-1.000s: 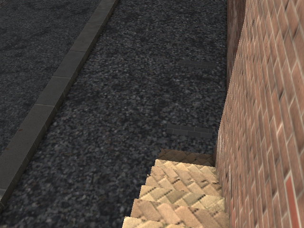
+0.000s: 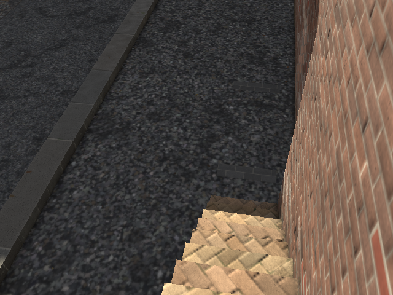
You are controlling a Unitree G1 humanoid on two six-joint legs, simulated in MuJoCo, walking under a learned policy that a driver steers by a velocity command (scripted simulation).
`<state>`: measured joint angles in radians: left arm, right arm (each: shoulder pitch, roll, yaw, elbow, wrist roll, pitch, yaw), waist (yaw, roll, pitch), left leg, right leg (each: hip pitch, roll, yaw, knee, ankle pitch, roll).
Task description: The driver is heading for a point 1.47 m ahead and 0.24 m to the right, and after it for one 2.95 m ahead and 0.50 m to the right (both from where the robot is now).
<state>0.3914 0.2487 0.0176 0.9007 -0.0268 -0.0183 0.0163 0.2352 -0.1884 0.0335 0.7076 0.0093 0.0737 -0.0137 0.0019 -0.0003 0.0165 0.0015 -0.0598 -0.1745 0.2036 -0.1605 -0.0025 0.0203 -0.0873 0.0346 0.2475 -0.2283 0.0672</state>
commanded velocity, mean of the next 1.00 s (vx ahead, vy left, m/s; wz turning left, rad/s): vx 0.15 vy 0.00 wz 0.00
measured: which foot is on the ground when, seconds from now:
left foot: down 0.00-1.00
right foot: down 0.00-1.00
